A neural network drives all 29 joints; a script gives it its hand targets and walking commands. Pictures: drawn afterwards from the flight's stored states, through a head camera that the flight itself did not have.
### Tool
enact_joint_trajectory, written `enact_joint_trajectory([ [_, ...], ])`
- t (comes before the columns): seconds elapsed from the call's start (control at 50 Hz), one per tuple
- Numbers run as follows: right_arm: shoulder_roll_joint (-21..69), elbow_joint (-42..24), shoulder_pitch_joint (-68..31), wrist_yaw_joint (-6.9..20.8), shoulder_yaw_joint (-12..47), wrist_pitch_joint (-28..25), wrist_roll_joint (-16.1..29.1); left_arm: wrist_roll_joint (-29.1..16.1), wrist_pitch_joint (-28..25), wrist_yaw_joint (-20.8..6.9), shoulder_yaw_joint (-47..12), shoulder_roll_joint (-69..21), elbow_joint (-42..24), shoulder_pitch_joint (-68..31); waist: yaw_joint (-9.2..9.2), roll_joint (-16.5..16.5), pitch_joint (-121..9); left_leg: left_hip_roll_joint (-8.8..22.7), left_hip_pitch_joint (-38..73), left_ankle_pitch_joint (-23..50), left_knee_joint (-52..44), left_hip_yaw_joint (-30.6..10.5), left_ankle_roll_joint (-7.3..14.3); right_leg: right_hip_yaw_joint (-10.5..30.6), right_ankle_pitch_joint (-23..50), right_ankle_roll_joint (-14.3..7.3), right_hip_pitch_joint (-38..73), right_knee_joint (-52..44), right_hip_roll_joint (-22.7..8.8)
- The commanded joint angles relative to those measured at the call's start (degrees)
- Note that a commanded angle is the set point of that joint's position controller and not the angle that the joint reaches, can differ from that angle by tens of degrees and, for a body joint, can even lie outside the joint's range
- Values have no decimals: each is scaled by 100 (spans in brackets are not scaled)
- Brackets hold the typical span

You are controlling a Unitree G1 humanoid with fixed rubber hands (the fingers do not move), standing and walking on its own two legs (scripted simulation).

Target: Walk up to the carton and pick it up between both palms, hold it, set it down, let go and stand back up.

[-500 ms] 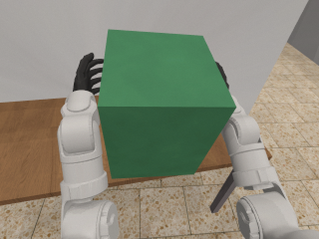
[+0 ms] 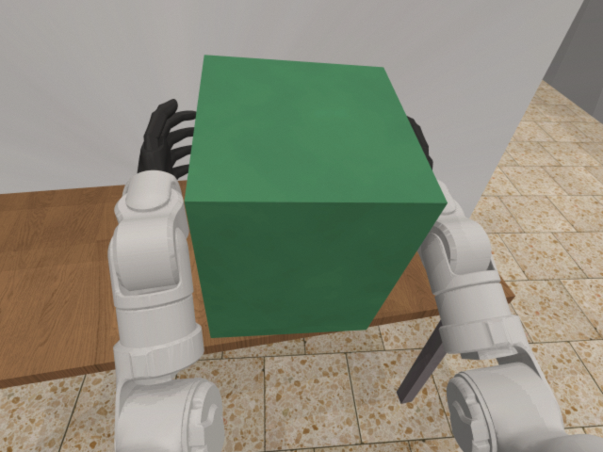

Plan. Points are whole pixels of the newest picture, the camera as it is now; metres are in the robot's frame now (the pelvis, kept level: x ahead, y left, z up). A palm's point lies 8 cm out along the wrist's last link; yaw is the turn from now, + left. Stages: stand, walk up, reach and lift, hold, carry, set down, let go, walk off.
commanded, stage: hold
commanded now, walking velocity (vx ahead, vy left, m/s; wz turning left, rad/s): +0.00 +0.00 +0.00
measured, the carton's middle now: (294, 207) +0.34 +0.00 +0.19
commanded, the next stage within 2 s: set down in 0.84 s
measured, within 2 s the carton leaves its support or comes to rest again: neither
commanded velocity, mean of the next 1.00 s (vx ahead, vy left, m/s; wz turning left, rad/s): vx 0.00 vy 0.00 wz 0.00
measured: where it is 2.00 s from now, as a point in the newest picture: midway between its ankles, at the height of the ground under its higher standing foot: outside the picture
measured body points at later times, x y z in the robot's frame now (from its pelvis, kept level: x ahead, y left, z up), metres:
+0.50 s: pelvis +0.00 +0.00 +0.00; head -0.03 +0.04 +0.45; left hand +0.37 +0.15 +0.23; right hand +0.37 -0.15 +0.21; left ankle +0.03 +0.11 -0.75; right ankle +0.02 -0.10 -0.75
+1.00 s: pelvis +0.00 +0.00 +0.00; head -0.03 +0.03 +0.45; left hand +0.37 +0.15 +0.24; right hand +0.37 -0.15 +0.22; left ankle +0.03 +0.11 -0.75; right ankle +0.02 -0.10 -0.75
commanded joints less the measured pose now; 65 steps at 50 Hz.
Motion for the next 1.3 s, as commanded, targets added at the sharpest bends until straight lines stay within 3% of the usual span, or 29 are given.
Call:
enact_joint_trajectory([
  [0.0, 2019, -1678, -4151, 92, 1747, -363, 373, -965, -344, -745, -2612, -2330, -688, -3234, -79, 550, -2719, -168, 560, 1464, -46, 178, -119, 29, 838, 215, 681, 70, 97],
  [0.64, 1969, -1578, -4182, 121, 1693, -357, 337, -960, -325, -723, -2619, -2314, -617, -3267, -68, 612, -2669, -139, 541, 1335, -61, 174, -124, 14, 638, 195, 583, 43, 103],
  [0.8, 2031, -1653, -4155, 90, 1795, -352, 387, -971, -358, -742, -2634, -2317, -709, -3287, -56, 560, -2758, -164, 571, 1552, -31, 172, -102, 43, 937, 222, 671, 61, 88],
  [0.86, 1888, -1492, -4121, 108, 1698, -408, 428, -935, -389, -831, -2540, -2229, -635, -3280, -91, 745, -2605, -163, 805, 1641, 18, 210, -274, -96, 985, 214, 437, 52, 116],
  [0.98, 1789, -1428, -3907, 217, 1407, -898, 23, -762, -901, -909, -2292, -2130, -396, -3149, -97, 652, -2447, -153, 806, 1222, -110, 241, -266, -194, 760, 223, 477, -14, 116],
  [1.14, 1566, -539, -3320, 723, 748, -2247, -984, -383, -2048, -890, -1755, -1722, 693, -2564, 59, 481, -1715, -57, 423, -149, -542, 357, -157, -302, -164, 207, 549, -98, 20],
  [1.2, 1664, -353, -3200, 868, 754, -2697, -1219, -419, -2424, -812, -1845, -1771, 857, -2393, 66, 384, -1881, -59, 428, 29, -533, 348, -135, -261, 176, 228, 727, -41, 19],
  [1.28, 1946, -554, -3276, 927, 1104, -3261, -1333, -548, -2958, -670, -2168, -2069, 861, -2337, 102, 319, -2640, -100, 449, 906, -389, 252, -93, -151, 1515, 298, 1310, 202, 47],
])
